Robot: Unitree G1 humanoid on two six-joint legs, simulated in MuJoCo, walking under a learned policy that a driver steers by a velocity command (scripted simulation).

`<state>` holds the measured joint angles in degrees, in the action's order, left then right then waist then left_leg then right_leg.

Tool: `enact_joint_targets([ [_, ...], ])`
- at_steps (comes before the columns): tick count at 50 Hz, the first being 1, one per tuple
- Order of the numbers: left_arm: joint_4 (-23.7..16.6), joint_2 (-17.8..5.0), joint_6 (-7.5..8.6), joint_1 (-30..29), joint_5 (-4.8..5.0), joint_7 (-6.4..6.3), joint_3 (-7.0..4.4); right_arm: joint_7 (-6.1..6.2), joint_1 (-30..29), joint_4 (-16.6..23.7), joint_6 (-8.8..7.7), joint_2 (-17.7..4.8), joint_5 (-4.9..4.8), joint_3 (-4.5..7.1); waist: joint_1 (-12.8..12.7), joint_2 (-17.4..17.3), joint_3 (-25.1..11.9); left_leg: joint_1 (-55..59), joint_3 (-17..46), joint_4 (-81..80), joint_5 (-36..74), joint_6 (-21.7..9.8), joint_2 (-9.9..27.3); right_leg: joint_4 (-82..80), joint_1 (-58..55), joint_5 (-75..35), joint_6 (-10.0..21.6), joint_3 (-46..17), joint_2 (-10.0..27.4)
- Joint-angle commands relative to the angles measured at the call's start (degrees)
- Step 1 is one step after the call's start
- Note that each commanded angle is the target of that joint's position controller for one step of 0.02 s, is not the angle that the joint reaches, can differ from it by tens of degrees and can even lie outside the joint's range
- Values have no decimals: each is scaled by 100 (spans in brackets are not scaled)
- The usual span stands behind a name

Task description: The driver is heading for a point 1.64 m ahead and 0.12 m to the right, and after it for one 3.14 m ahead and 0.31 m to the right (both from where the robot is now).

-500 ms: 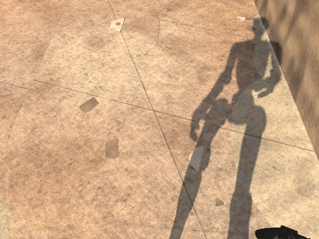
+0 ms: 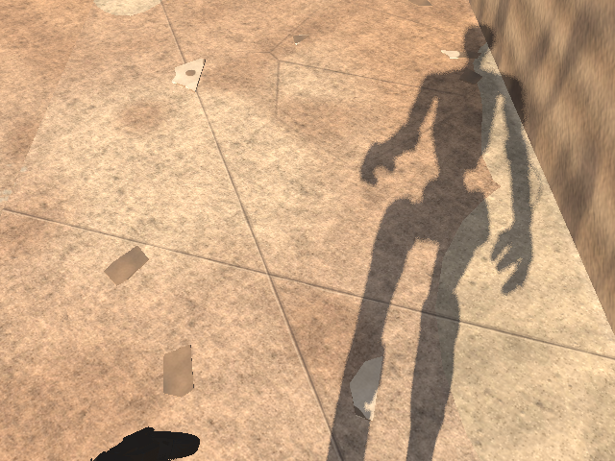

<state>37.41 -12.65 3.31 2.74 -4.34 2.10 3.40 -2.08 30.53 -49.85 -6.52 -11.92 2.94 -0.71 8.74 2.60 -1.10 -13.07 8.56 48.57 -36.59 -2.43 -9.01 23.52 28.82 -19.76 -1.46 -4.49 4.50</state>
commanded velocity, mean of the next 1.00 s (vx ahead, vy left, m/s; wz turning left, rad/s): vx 0.05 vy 0.00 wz -0.10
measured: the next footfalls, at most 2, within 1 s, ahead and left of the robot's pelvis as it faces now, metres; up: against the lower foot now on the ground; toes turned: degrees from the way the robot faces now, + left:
right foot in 0.04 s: +0.18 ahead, -0.14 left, -0.12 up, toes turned +0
left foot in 0.48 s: +0.19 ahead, +0.13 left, -0.12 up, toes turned +4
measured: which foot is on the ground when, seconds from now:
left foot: down 0.00-0.06, up 0.08-0.46, down 0.48-0.88, up 0.90-1.00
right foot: up 0.00-0.02, down 0.04-0.52, up 0.54-0.86, down 0.88-1.00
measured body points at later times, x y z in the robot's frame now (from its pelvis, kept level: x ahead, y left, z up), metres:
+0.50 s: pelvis +0.11 -0.01 -0.07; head +0.12 -0.01 +0.38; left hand +0.09 +0.24 -0.21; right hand +0.35 -0.18 -0.16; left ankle +0.15 +0.13 -0.81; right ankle +0.14 -0.14 -0.80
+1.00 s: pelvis +0.13 -0.05 -0.08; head +0.13 -0.08 +0.37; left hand +0.27 +0.21 -0.17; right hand +0.24 -0.33 -0.21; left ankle +0.18 +0.12 -0.70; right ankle +0.14 -0.12 -0.80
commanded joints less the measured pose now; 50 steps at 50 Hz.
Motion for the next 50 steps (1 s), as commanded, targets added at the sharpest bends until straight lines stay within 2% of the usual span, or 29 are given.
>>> enact_joint_targets([
  [1, 150, -891, 83, 933, 156, -75, -423, 37, 44, 257, 117, -967, -212, 148, -795, -226, 468, -1136, 1513, 402, 1827, -459, 716, -1211, -2007, -880, 229, 309, -1],
  [2, 441, -1169, 125, 1973, 181, -134, -620, -52, -23, 308, 150, -909, -174, 72, -1319, -80, 157, -1828, 1197, 1447, 2503, -34, 497, -958, -3485, -1331, 591, 402, 358],
  [3, 569, -1385, 122, 3340, 217, -167, -789, -170, 120, 450, 124, -398, -161, -61, -1702, 732, -1435, -2909, 435, 3680, 929, 497, 41, 693, -6005, -4081, 1630, -262, 1456],
  [4, 529, -1079, -3, 2730, 318, -202, -661, 229, 274, 625, 321, -255, -743, 52, -1472, 720, -2112, -4173, 133, 6090, -2086, 636, 29, 1637, -6399, -6598, 1555, -1013, 2386],
  [5, 573, -1153, -72, 2495, 486, -129, -711, 394, 626, 766, 376, -437, -734, 61, -1166, 1001, -2397, -4654, 138, 6883, -1742, 808, 454, 1567, -6191, -5579, 1816, -1523, 2513],
  [6, 665, -1140, -123, 2086, 607, -177, -729, 506, 309, 900, 452, -516, -732, 104, -994, 883, -2100, -4968, -214, 7035, -1081, 874, 735, 899, -5417, -2525, 2047, -1719, 2509],
  [7, 546, -905, -190, 1521, 552, -281, -628, 642, -407, 1047, 585, -553, -670, 152, -918, 318, -1433, -4800, -445, 7006, -421, 943, 872, 189, -4129, -776, 2017, -1711, 2326],
  [9, 491, -957, -198, 787, 366, -336, -536, 819, -1179, 1230, 948, -527, -449, 155, -616, -212, -157, -3641, -408, 6406, 264, 852, 987, -764, -1319, 616, 1811, -1252, 2102],
  [10, 523, -993, -159, 681, 282, -313, -512, 829, -1203, 1262, 1026, -401, -356, 153, -508, -184, -30, -3311, -388, 6171, 534, 811, 946, -839, -823, 543, 1692, -821, 1787],
  [12, 681, -964, -69, 950, 255, -331, -521, 773, -1122, 1246, 977, -527, -413, 268, -509, 85, 106, -3220, -222, 5234, 1757, 727, 784, -867, -738, 622, 1425, -37, 1122],
  [17, 935, -659, -205, 1398, 325, -665, -492, 551, -1959, 1607, 822, -133, -247, 188, -633, 82, -297, -3266, 43, 2240, 3070, 789, 1039, -516, -1856, 782, 1447, 337, 925],
  [19, 972, -579, -293, 1389, 384, -621, -477, 417, -2359, 1535, 823, 165, -268, 79, -800, 303, -372, -1567, -577, 77, 3164, 844, 1187, -661, -1207, 1762, 1256, 602, 578],
  [22, 1046, -858, -313, 1781, 353, -438, -595, 266, -2390, 1364, 792, -239, -419, 258, -1031, 689, 179, -319, -919, -1357, 2624, 600, 916, -862, -779, 3542, 1250, -134, 885],
  [24, 1061, -666, -290, 1966, 340, -391, -548, 370, -2136, 1214, 737, -652, -314, 433, -936, 443, 248, 400, -662, -2418, 3209, 359, 1024, -413, -678, 3573, 821, -429, 707],
  [25, 1055, -546, -226, 2072, 320, -371, -526, 460, -1884, 1222, 714, -960, -241, 518, -913, 230, -86, 1194, -120, -2203, 4552, 213, 1695, 41, -350, 3864, 433, -255, 405],
  [26, 922, -327, -133, 2255, 308, -329, -503, 508, -1727, 1176, 801, -1253, -163, 622, -1032, -792, -403, 2057, 329, -1784, 5287, -301, 2428, 774, 592, 4704, 131, 154, -48],
  [27, 638, -317, -119, 1644, 446, -413, -527, 463, -1577, 1002, 842, -1083, -138, 650, -714, -1609, -600, 1344, 873, -2452, 3454, -842, 2796, 1419, 662, 4877, -51, 542, -249],
  [28, 517, -652, -179, 1179, 508, -488, -663, 466, -1683, 1054, 790, -986, -131, 646, -529, -1612, -241, 952, 1267, -2899, 2480, -1074, 2855, 2317, 883, 5064, -129, 428, -322],
  [30, 435, -735, -384, 1031, 431, -606, -835, 552, -1647, 1003, 695, -935, -198, 654, -479, -1675, 2, 779, 1314, -3191, 2344, -1301, 3088, 4298, 1726, 5557, -254, 201, -459],
  [34, 317, -439, -609, 1286, 351, -664, -879, 651, -2279, 874, 672, -727, -177, 605, -1025, -1247, -63, -121, 46, -3076, 3062, -866, 2667, 5290, 1482, 4331, -273, 286, -498],
  [37, 141, -186, -663, 1141, 370, -467, -720, 738, -2575, 827, 724, -838, -233, 599, -1162, -1181, -267, -721, -746, -2848, 2970, -634, 2421, 3650, 236, 3453, -115, 596, -363],
  [40, 47, -370, -706, 1154, 463, -291, -751, 746, -2458, 780, 770, -1179, -373, 696, -1181, -1393, -395, -1024, -687, -2788, 2109, -584, 2694, 2566, -990, 3515, 76, 815, -433],
  [42, 153, -492, -746, 1494, 469, -265, -838, 687, -2391, 744, 748, -1093, -441, 682, -1285, -1069, -344, -1288, -769, -2315, 1550, -368, 2687, 1703, -1801, 3488, 280, 1013, -607],
  [43, 199, -628, -753, 1665, 500, -276, -915, 647, -2242, 692, 742, -953, -437, 642, -1313, -706, -296, -1555, -910, -1733, 1249, -163, 2564, 1300, -2251, 3707, 421, 901, -648],
  [44, 183, -860, -679, 1860, 524, -283, -992, 575, -2040, 626, 765, -638, -374, 575, -1352, 294, -21, -2373, -1428, 10, 746, 306, 2146, 572, -2752, 3322, 671, -74, -182],
  [45, -99, -1625, -580, 1901, 491, -338, -1068, 489, -2041, 979, 697, -182, -87, 443, -975, 2124, 45, -4394, -1452, 2446, -831, 815, 1266, 491, -3290, 1048, 1515, -2890, 1443],
  [46, -76, -1813, -409, 2540, 149, -254, -1141, 510, -3268, 1356, 526, -653, -232, 561, -1952, 1510, -388, -5189, -306, 3034, -625, 717, 831, -855, -3357, 1988, 2351, -4237, 1963],
  [47, -34, -1691, -290, 2431, 17, -247, -1091, 596, -3678, 1480, 477, -843, -353, 621, -1767, 810, 108, -5649, -85, 3310, -45, 557, 882, -849, -3246, 2955, 2276, -4022, 1810],
  [50, -311, -1200, -445, 1148, 384, -442, -871, 739, -2770, 1068, 712, -1017, -97, 732, -886, 267, 78, -4581, -147, 3297, 1971, 528, 1171, -503, -1723, 3915, 1202, -2342, 935],
])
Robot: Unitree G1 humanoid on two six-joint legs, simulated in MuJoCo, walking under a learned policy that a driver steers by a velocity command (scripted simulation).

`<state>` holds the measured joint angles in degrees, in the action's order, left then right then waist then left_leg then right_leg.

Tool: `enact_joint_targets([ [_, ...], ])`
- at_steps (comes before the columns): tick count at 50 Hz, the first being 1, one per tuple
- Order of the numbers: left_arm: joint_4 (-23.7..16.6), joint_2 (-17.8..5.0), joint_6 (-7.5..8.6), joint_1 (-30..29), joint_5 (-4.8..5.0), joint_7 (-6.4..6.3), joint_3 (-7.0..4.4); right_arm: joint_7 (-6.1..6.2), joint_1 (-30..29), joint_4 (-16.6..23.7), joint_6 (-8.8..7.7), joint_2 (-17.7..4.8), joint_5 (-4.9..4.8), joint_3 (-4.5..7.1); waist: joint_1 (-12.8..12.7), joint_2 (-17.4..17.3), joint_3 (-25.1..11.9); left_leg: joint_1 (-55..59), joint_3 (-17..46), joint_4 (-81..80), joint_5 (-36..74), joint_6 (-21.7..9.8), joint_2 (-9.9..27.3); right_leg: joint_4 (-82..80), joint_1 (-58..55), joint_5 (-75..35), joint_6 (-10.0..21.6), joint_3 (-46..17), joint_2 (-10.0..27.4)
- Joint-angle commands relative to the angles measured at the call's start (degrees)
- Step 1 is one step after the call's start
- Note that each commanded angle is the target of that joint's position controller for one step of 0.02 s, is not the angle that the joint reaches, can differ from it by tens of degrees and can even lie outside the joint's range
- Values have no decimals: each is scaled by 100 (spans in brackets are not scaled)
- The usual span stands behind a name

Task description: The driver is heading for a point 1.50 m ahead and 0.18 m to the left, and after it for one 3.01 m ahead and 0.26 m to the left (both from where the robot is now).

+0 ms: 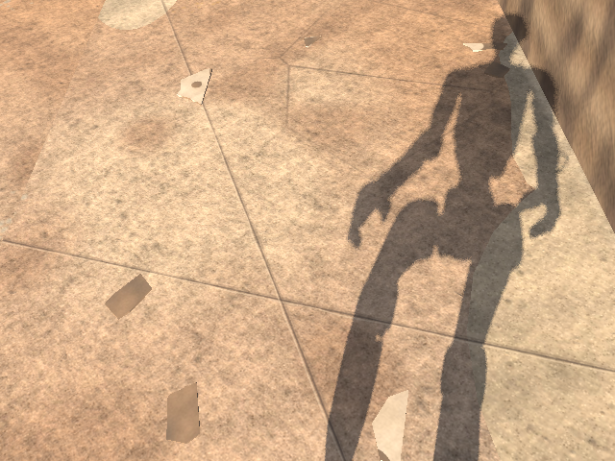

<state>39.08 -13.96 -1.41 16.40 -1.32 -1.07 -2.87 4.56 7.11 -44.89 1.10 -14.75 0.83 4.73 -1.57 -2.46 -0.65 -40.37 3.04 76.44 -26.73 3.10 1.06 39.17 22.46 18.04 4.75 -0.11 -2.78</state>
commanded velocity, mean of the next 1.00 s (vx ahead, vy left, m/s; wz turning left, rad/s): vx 0.39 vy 0.00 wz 0.17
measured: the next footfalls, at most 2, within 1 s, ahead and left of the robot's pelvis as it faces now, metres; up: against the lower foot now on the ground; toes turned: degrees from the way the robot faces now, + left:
left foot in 0.56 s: +0.33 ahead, +0.19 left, +0.00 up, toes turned +4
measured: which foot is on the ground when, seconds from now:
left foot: up 0.00-0.54, down 0.56-1.00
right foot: down 0.00-0.56, up 0.58-1.00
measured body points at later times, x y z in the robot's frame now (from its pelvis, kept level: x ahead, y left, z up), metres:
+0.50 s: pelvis +0.17 +0.06 +0.01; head +0.19 +0.05 +0.46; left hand +0.17 +0.34 -0.11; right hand +0.38 -0.19 -0.08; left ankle +0.29 +0.19 -0.70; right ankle +0.02 -0.07 -0.72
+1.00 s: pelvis +0.47 +0.14 +0.00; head +0.51 +0.15 +0.45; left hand +0.66 +0.42 -0.06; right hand +0.56 -0.14 -0.11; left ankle +0.29 +0.19 -0.72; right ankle +0.66 +0.08 -0.71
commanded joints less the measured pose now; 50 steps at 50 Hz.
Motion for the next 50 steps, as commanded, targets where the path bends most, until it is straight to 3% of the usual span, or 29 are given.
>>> enact_joint_targets([
  [1, -536, -1038, 23, -318, 87, -138, -223, 7, -184, 518, -32, -683, 93, 207, 255, 676, -61, -1497, 250, 659, 1572, -3, 79, -2128, -723, 756, 432, -2508, 1347],
  [3, -551, -1018, 125, -380, 134, -122, -182, -100, 46, 540, -97, -488, 30, 186, 414, 660, -164, -1082, 168, 354, 2379, -3, 97, -2303, -363, 1102, 359, -2299, 1155],
  [7, -82, -781, 262, 391, 172, -142, -132, -221, -235, 646, -280, -293, 18, 117, 143, 806, -87, -1289, 169, -1095, 3282, 89, 222, -2476, -1026, 775, 435, -2157, 1262],
  [10, 128, -919, 395, 577, 171, -127, -218, -270, -562, 705, -366, -325, -38, 112, -65, 1035, 51, -1203, 193, -2202, 3624, 99, 259, -2672, -1508, 603, 446, -2022, 1437],
  [13, 261, -986, 462, 660, 131, -118, -270, -322, -817, 770, -425, -372, -138, 103, -232, 1077, 294, -1152, 197, -2944, 3502, 80, 240, -2904, -1874, 506, 540, -1887, 1622],
  [17, 452, -1008, 513, 833, 151, -86, -319, -448, -945, 814, -481, -365, -208, 69, -427, 1023, 581, -1004, 73, -3524, 2991, -42, 213, -3104, -2231, 197, 623, -1492, 1780],
  [22, 588, -1044, 505, 901, 179, -2, -387, -703, -1155, 948, -570, -264, -253, -29, -551, 914, 711, -476, -245, -4061, 2370, -382, 111, -2807, -2353, -644, 575, -803, 1791],
  [24, 588, -1107, 479, 842, 241, 21, -426, -787, -1109, 1017, -586, -303, -256, -40, -465, 930, 608, -15, -421, -4227, 1940, -611, 34, -2555, -2298, -1189, 509, -669, 1868],
  [25, 557, -1171, 462, 746, 268, 18, -444, -803, -921, 1012, -587, -390, -242, -9, -312, 964, 430, 461, -577, -4312, 1741, -739, -98, -2291, -2250, -2018, 445, -565, 1869],
  [26, 516, -1218, 446, 609, 284, 3, -446, -787, -446, 916, -584, -538, -217, 73, 17, 942, 73, 1326, -778, -4461, 1765, -880, -332, -1681, -2127, -3394, 318, -304, 1749],
  [27, 485, -1108, 442, 621, 265, -26, -399, -740, 467, 667, -575, -827, -222, 231, 449, 722, -531, 2752, -836, -4564, 1889, -1063, -576, -471, -1737, -4530, 115, 150, 1452],
  [28, 336, -956, 491, 593, 109, -58, -308, -661, 1602, 504, -548, -1242, -246, 368, 927, 166, -1347, 4782, 490, -4500, 1874, -1450, 257, 1407, -285, -3410, -230, 428, 1239],
  [29, 43, -300, 708, 976, -54, 36, -65, -683, 1928, 352, -592, -1971, -288, 453, 531, -1745, -2005, 6624, 3911, -5311, 981, -2575, 1816, 3488, 2212, 1374, -659, 123, -9],
  [30, 167, -880, 925, 576, 181, 112, -183, -648, 2411, 322, -551, -1312, -267, 296, 1021, -1059, -2175, 6978, 4330, -5798, 381, -2535, 1811, 3992, 2997, 1403, -590, -767, 175],
  [31, -30, -1043, 1003, -69, 318, 124, -219, -607, 1961, 358, -548, -1145, -210, 222, 982, -813, -1292, 6366, 3416, -5770, 1136, -2239, 1596, 3925, 3370, 797, -495, -614, 421],
  [32, -72, -960, 1031, -300, 196, 89, -182, -583, 1476, 505, -527, -1073, -193, 189, 764, -80, -909, 5447, 2769, -5757, 1768, -2070, 1351, 3491, 3058, 312, -464, -536, 646],
  [33, -59, -944, 1013, -373, 35, 50, -209, -569, 1030, 627, -495, -945, -188, 136, 505, 232, -547, 4547, 2322, -5884, 2393, -1991, 1148, 2938, 2631, -5, -509, -484, 791],
  [35, -103, -863, 875, -186, -2, 60, -248, -543, 642, 767, -494, -846, -118, 94, 109, -32, -336, 3578, 1983, -6199, 3128, -2008, 901, 2418, 1902, -271, -605, -466, 885],
  [37, -124, -726, 772, -214, -22, 63, -221, -485, 631, 687, -538, -887, -175, 103, -3, -37, -182, 3054, 1563, -6321, 3753, -1992, 734, 1957, 1704, -540, -721, -319, 801],
  [39, -315, -579, 769, -736, -47, 48, -163, -407, 766, 556, -542, -967, -239, 129, 93, -40, 6, 2674, 1175, -6314, 4115, -1825, 458, 1024, 1521, -1252, -784, -182, 607],
  [41, -405, -393, 810, -1224, 1, 88, -93, -357, 984, 413, -505, -929, -271, 129, 271, -113, 29, 2494, 910, -6171, 3990, -1577, 192, -59, 1073, -2147, -754, -107, 374],
  [43, -471, -323, 863, -1634, 71, 181, -56, -335, 1344, 238, -499, -851, -286, 99, 507, -175, 19, 2531, 990, -6258, 3491, -1466, 287, -693, 672, -2962, -685, -33, 243],
  [45, -554, -401, 884, -1933, 124, 260, -70, -329, 1538, 102, -511, -838, -282, 86, 624, -240, 154, 2942, 1151, -6223, 3206, -1436, 510, -1031, 724, -3097, -516, -98, 264],
  [47, -631, -545, 893, -2068, 148, 315, -111, -331, 1614, 28, -508, -883, -216, 100, 619, -256, 187, 3609, 1238, -5975, 3556, -1374, 771, -1191, 936, -2578, -273, -118, 280],
  [49, -592, -709, 890, -1765, 172, 332, -174, -335, 1566, 7, -476, -988, -166, 139, 437, -315, -1, 4230, 1125, -5420, 5143, -1273, 888, -1167, 735, -1776, 2, 19, 140],
  [50, -479, -837, 892, -1300, 170, 336, -238, -334, 1474, 35, -452, -1017, -145, 141, 188, -361, -328, 4386, 987, -4831, 6323, -1209, 808, -1173, 156, -1561, 180, 161, -31],
])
